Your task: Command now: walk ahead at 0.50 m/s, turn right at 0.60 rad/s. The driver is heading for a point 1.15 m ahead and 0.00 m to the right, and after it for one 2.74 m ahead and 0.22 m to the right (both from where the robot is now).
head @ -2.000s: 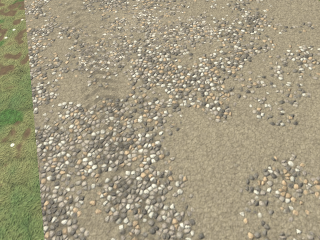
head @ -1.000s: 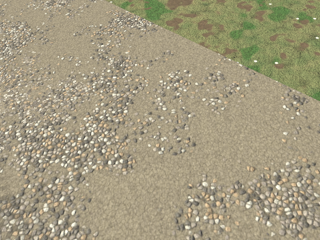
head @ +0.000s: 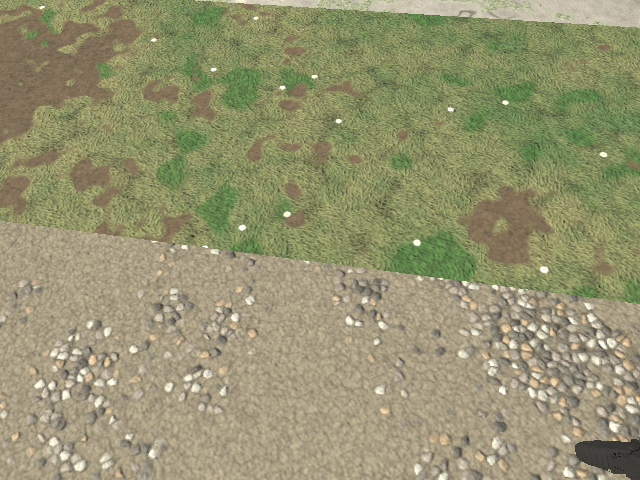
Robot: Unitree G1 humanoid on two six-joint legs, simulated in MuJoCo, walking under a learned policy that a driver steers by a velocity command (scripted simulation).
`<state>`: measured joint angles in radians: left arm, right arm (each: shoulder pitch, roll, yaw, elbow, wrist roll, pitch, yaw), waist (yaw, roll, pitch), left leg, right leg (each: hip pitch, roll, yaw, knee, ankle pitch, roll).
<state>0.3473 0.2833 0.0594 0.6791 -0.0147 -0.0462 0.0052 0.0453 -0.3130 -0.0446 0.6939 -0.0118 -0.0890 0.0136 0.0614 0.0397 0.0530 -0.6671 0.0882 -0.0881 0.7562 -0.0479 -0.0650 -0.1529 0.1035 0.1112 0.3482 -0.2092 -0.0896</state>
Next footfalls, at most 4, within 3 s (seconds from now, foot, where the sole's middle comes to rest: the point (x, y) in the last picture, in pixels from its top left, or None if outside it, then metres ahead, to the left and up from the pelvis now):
0.18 left None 0.30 0.14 -0.78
0.68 right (455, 456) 0.51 -0.17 -0.78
1.20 left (369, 309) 0.85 0.01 -0.78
1.68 right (443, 220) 1.13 -0.18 -0.78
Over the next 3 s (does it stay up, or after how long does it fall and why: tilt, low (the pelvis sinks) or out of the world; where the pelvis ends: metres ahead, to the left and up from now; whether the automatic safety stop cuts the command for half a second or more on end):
stays up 1.11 -0.08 -0.01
